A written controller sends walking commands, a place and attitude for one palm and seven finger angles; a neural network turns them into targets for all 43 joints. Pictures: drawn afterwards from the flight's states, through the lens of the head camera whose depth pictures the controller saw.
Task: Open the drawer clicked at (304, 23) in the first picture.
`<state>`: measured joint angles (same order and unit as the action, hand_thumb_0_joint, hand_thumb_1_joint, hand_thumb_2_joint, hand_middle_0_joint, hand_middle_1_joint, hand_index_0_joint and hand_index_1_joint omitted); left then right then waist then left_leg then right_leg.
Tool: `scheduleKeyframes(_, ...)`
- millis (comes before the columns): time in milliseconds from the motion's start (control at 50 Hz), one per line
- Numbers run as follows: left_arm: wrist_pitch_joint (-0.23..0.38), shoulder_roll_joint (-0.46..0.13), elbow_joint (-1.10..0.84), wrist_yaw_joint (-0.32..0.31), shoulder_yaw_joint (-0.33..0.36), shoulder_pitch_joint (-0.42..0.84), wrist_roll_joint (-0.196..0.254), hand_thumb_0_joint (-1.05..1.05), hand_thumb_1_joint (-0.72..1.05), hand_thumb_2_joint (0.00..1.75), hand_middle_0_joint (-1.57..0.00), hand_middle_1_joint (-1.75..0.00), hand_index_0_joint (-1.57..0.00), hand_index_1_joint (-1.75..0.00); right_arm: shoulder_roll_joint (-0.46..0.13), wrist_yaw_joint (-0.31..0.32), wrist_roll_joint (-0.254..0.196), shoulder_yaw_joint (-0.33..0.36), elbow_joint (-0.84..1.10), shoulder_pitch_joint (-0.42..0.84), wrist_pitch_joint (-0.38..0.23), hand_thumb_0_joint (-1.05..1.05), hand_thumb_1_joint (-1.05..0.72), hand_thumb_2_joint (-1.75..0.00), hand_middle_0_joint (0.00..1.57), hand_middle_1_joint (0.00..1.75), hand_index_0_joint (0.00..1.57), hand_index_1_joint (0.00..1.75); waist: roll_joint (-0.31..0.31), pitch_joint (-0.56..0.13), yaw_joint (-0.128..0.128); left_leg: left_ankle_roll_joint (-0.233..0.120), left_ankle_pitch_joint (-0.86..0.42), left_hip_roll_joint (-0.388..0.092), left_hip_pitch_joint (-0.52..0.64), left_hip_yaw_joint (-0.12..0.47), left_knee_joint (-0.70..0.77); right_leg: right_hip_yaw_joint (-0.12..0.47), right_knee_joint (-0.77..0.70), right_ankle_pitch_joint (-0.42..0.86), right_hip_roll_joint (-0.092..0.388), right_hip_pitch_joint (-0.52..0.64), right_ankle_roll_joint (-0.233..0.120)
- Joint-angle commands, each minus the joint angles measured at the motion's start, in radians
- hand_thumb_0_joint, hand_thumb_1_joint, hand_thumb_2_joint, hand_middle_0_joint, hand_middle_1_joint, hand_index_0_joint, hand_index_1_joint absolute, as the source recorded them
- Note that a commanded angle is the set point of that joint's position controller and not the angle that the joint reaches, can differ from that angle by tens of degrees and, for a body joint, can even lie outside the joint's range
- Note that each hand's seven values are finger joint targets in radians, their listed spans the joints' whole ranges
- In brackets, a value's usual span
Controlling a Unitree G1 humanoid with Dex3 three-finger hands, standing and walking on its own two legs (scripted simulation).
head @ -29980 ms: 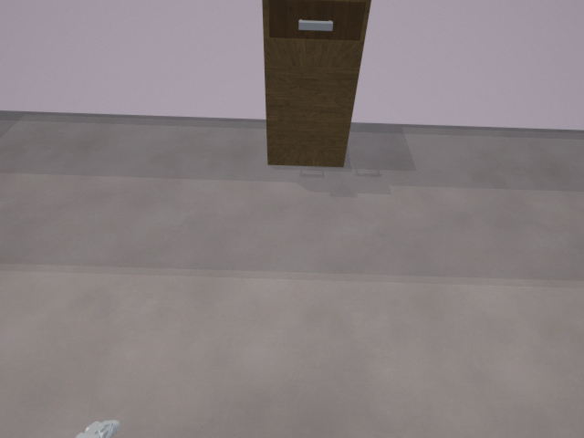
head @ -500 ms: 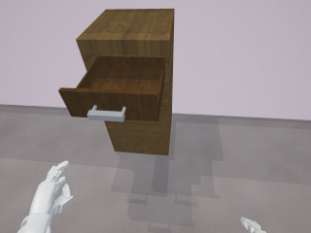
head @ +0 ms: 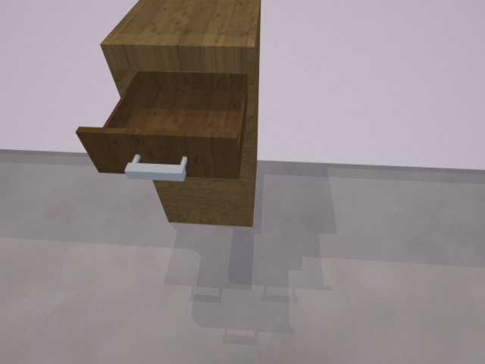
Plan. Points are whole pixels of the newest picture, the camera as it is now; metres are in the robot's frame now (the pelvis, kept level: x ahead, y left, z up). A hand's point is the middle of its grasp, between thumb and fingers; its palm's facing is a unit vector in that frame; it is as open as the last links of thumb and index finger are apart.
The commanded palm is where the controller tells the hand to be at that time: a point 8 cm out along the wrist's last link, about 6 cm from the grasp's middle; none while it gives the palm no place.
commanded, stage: let the arm hang, fingers relaxed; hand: left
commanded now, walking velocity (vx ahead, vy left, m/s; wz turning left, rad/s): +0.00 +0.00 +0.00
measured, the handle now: (158, 165) +0.54 +0.24 -0.03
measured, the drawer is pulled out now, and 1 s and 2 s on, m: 0.28 0.28 0.28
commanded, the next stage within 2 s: look to check the result in 0.46 s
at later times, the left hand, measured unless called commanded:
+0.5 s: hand out of the picture +0.00 +0.17 -0.17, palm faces +0.02 -0.98 -0.19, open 7.3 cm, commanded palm none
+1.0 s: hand out of the picture +0.02 +0.17 -0.17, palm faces +0.01 -0.98 -0.19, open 7.3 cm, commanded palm none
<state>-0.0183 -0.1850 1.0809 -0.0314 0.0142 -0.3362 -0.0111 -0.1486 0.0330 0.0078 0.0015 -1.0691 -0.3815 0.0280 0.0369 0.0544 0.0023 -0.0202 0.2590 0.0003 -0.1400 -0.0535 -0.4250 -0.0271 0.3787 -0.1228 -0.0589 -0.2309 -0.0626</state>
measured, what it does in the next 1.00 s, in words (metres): stands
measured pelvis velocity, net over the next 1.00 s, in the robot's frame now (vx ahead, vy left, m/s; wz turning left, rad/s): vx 0.03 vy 0.00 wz -0.02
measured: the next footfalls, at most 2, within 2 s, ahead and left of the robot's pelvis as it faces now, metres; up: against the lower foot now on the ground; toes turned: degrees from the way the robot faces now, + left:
none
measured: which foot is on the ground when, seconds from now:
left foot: down 0.00-1.00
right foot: down 0.00-1.00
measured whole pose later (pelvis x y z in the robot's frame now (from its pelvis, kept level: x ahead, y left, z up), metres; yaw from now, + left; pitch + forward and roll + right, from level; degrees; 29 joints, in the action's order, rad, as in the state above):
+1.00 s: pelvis +0.03 +0.00 +0.00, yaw -1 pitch -2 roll +0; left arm 0.01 -0.12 1.14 -0.05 0.00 -0.28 -0.01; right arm -0.11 0.05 0.00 0.01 -1.13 -0.32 0.00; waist 0.02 0.06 0.01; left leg -0.02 0.28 0.00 -0.07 -0.07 -0.38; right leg 0.00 0.39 -0.17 -0.06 -0.20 -0.06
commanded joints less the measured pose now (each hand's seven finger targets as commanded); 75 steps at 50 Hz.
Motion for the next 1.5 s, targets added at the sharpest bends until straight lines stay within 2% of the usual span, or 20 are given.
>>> scheduleKeyframes(0,0.027,-0.079,-0.01,-0.007,0.013,-0.037,0.002,0.0,0.9,0.9,-0.2,-0.3,-0.2,-0.3,-0.074,0.003,0.002,0.01,-0.001,-0.081,-0.023,0.0,-0.9,-0.9,0.2,0.3,0.2,0.3,-0.062,0.049,0.004,-0.033,0.033,-0.088,-0.066,0.098,0.111,0.168,-0.107,-0.154,0.125,0.005,0.0)
scheduleKeyframes(60,0.026,-0.071,0.003,-0.009,0.012,-0.032,0.002,0.0,0.9,0.9,-0.2,-0.3,-0.2,-0.3,-0.062,0.005,0.002,0.007,-0.018,-0.089,-0.029,0.0,-0.9,-0.9,0.2,0.3,0.2,0.3,-0.053,0.044,0.004,-0.035,0.025,-0.095,-0.076,0.104,0.128,0.16,-0.084,-0.103,0.123,0.027,0.0)
scheduleKeyframes(200,0.026,-0.052,0.024,-0.014,0.01,-0.042,-0.003,0.0,0.9,0.9,-0.2,-0.3,-0.2,-0.3,-0.041,0.008,0.0,0.009,-0.038,-0.083,-0.03,0.0,-0.9,-0.9,0.2,0.3,0.2,0.3,-0.009,0.091,0.001,-0.031,0.047,-0.097,-0.078,0.1,0.138,0.151,-0.07,-0.098,0.118,-0.015,0.002)
scheduleKeyframes(300,0.03,-0.037,0.031,-0.015,0.009,-0.044,-0.002,0.0,0.9,0.9,-0.2,-0.3,-0.2,-0.3,-0.03,0.013,-0.001,0.01,-0.039,-0.081,-0.036,0.0,-0.9,-0.9,0.2,0.3,0.2,0.3,0.009,0.07,0.003,-0.03,-0.009,-0.104,-0.057,0.097,0.135,0.145,-0.05,-0.022,0.118,0.002,-0.001)
scheduleKeyframes(360,0.028,-0.034,0.033,-0.014,0.008,-0.038,-0.002,0.0,0.9,0.9,-0.2,-0.3,-0.2,-0.3,-0.027,0.014,0.0,0.01,-0.04,-0.083,-0.036,0.0,-0.9,-0.9,0.2,0.3,0.2,0.3,-0.01,0.084,0.006,-0.03,-0.003,-0.106,-0.067,0.099,0.14,0.144,-0.047,-0.018,0.119,0.004,0.001)
scheduleKeyframes(480,0.032,-0.03,0.037,-0.015,0.009,-0.038,-0.001,0.0,0.9,0.9,-0.2,-0.3,-0.2,-0.3,-0.03,0.016,-0.001,0.012,-0.045,-0.078,-0.04,0.0,-0.9,-0.9,0.2,0.3,0.2,0.3,-0.027,0.04,0.008,-0.029,-0.055,-0.104,-0.028,0.093,0.128,0.144,-0.041,0.029,0.125,0.027,0.0)
scheduleKeyframes(600,0.036,-0.027,0.045,-0.017,0.008,-0.047,-0.002,0.0,0.9,0.9,-0.2,-0.3,-0.2,-0.3,-0.031,0.017,-0.004,0.015,-0.048,-0.066,-0.037,0.0,-0.9,-0.9,0.2,0.3,0.2,0.3,-0.046,0.04,0.01,-0.026,-0.071,-0.103,-0.005,0.085,0.119,0.146,-0.049,0.05,0.129,0.022,0.001)
scheduleKeyframes(660,0.035,-0.028,0.044,-0.017,0.007,-0.04,-0.001,0.0,0.9,0.9,-0.2,-0.3,-0.2,-0.3,-0.032,0.017,-0.002,0.013,-0.053,-0.065,-0.036,0.0,-0.9,-0.9,0.2,0.3,0.2,0.3,-0.017,0.047,0.012,-0.024,-0.068,-0.101,-0.007,0.08,0.122,0.149,-0.051,0.052,0.131,0.028,0.0)
scheduleKeyframes(800,0.038,-0.032,0.045,-0.018,0.008,-0.04,-0.001,0.0,0.9,0.9,-0.2,-0.3,-0.2,-0.3,-0.036,0.018,-0.004,0.016,-0.051,-0.054,-0.036,0.0,-0.9,-0.9,0.2,0.3,0.2,0.3,-0.018,0.037,0.012,-0.021,-0.092,-0.104,0.014,0.078,0.116,0.149,-0.05,0.085,0.129,0.029,-0.001)
scheduleKeyframes(880,0.035,-0.031,0.045,-0.017,0.008,-0.03,0.0,0.0,0.9,0.9,-0.2,-0.3,-0.2,-0.3,-0.034,0.019,-0.002,0.015,-0.053,-0.055,-0.035,0.0,-0.9,-0.9,0.2,0.3,0.2,0.3,-0.008,0.059,0.011,-0.021,-0.077,-0.105,0.001,0.077,0.127,0.15,-0.054,0.066,0.129,0.027,-0.001)
scheduleKeyframes(920,0.037,-0.032,0.044,-0.018,0.008,-0.03,-0.001,0.0,0.9,0.9,-0.2,-0.3,-0.2,-0.3,-0.036,0.018,-0.002,0.015,-0.054,-0.058,-0.035,0.0,-0.9,-0.9,0.2,0.3,0.2,0.3,-0.026,0.054,0.013,-0.023,-0.083,-0.108,0.006,0.079,0.125,0.147,-0.055,0.067,0.129,0.029,0.0)
scheduleKeyframes(1000,0.037,-0.034,0.043,-0.018,0.009,-0.032,-0.001,0.0,0.9,0.9,-0.2,-0.3,-0.2,-0.3,-0.041,0.018,-0.003,0.017,-0.053,-0.049,-0.036,0.0,-0.9,-0.9,0.2,0.3,0.2,0.3,-0.012,0.043,0.01,-0.021,-0.087,-0.107,0.018,0.078,0.126,0.149,-0.055,0.067,0.127,0.027,0.0)
scheduleKeyframes(1080,0.036,-0.04,0.04,-0.017,0.01,-0.02,0.0,0.0,0.9,0.9,-0.2,-0.3,-0.2,-0.3,-0.039,0.018,-0.002,0.015,-0.057,-0.051,-0.036,0.0,-0.9,-0.9,0.2,0.3,0.2,0.3,-0.019,0.058,0.01,-0.02,-0.08,-0.106,-0.002,0.078,0.132,0.149,-0.056,0.069,0.131,0.04,-0.001)
scheduleKeyframes(1240,0.037,-0.045,0.037,-0.018,0.013,-0.012,0.0,0.0,0.9,0.9,-0.2,-0.3,-0.2,-0.3,-0.044,0.017,-0.002,0.017,-0.059,-0.053,-0.037,0.0,-0.9,-0.9,0.2,0.3,0.2,0.3,-0.023,0.033,0.01,-0.02,-0.094,-0.108,0.011,0.077,0.129,0.147,-0.056,0.081,0.132,0.055,-0.001)
scheduleKeyframes(1380,0.038,-0.051,0.038,-0.017,0.013,-0.008,0.0,0.0,0.9,0.9,-0.2,-0.3,-0.2,-0.3,-0.047,0.016,-0.002,0.017,-0.06,-0.049,-0.033,0.0,-0.9,-0.9,0.2,0.3,0.2,0.3,-0.027,0.056,0.01,-0.018,-0.056,-0.103,0.0,0.076,0.132,0.157,-0.074,0.04,0.133,0.043,-0.001)
scheduleKeyframes(1480,0.041,-0.057,0.036,-0.017,0.015,-0.011,0.001,0.0,0.9,0.9,-0.2,-0.3,-0.2,-0.3,-0.052,0.016,-0.002,0.02,-0.058,-0.044,-0.034,0.0,-0.9,-0.9,0.2,0.3,0.2,0.3,-0.021,0.028,0.011,-0.016,-0.079,-0.101,0.02,0.07,0.122,0.16,-0.072,0.086,0.138,0.06,-0.001)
